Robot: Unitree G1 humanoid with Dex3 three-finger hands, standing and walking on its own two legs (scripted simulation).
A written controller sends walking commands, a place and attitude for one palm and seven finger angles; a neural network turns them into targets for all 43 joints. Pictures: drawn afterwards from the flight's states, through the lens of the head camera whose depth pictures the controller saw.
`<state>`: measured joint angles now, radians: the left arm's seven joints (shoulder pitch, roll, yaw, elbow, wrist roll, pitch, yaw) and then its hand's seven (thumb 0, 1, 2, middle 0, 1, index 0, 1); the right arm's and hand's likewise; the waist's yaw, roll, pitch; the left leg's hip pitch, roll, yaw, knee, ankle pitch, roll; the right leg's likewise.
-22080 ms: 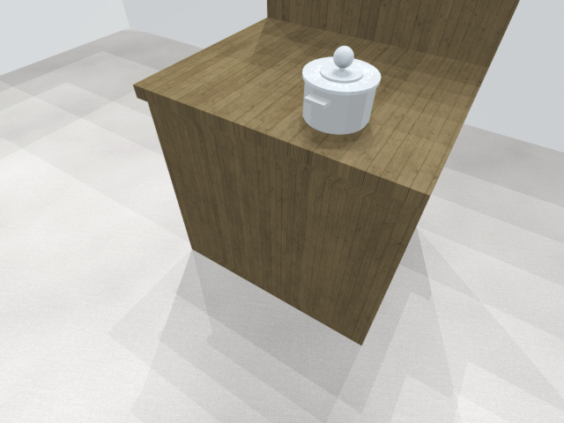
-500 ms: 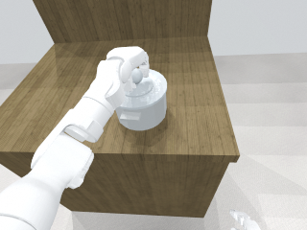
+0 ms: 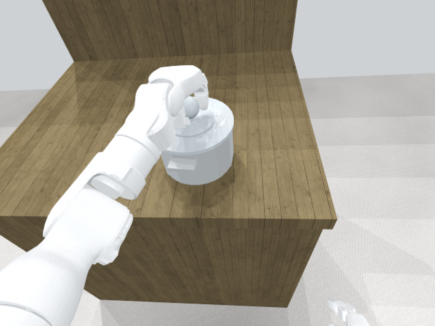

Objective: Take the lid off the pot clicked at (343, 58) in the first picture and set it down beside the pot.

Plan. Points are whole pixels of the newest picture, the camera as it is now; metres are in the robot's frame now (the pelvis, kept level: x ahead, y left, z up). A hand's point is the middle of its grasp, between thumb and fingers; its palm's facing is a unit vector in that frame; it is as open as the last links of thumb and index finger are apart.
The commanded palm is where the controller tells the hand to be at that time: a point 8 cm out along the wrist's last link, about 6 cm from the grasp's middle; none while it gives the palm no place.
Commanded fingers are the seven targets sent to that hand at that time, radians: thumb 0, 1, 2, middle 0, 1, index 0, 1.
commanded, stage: close the fingers and squeeze the knob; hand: left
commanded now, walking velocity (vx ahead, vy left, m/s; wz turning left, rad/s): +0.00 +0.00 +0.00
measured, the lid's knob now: (188, 107) +0.48 +0.05 +0.17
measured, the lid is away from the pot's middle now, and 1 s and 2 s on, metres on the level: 0.00 0.01 0.02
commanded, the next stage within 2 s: lift the lid straight up in 0.04 s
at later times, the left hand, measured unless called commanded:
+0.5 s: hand (178, 105) +0.45 +0.06 +0.20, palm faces -0.22 +0.00 -0.98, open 7.6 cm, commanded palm +0.43 +0.07 +0.27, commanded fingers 0.00 0.58 1.11 -1.04 -1.00 -0.91 -0.95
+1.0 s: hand (181, 82) +0.46 +0.05 +0.24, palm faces -0.15 +0.00 -0.99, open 7.6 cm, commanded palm +0.43 +0.06 +0.31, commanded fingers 0.00 0.58 1.11 -1.04 -1.00 -0.91 -0.95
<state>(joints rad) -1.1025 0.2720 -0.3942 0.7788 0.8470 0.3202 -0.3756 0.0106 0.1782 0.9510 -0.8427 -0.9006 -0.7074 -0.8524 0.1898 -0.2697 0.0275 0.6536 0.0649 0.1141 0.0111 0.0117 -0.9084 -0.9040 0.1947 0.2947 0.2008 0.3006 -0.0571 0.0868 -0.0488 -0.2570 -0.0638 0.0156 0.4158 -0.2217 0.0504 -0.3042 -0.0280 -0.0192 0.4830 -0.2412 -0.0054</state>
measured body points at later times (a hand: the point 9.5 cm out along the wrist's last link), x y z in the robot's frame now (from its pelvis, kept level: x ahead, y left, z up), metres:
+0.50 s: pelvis +0.00 +0.00 +0.00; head +0.02 -0.04 +0.45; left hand +0.46 +0.06 +0.25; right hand +0.16 -0.23 -0.12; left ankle -0.01 +0.09 -0.74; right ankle +0.00 -0.12 -0.74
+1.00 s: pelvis +0.00 +0.01 +0.00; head +0.01 -0.04 +0.45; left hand +0.46 +0.05 +0.29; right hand +0.15 -0.23 -0.13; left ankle -0.01 +0.09 -0.74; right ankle +0.00 -0.12 -0.74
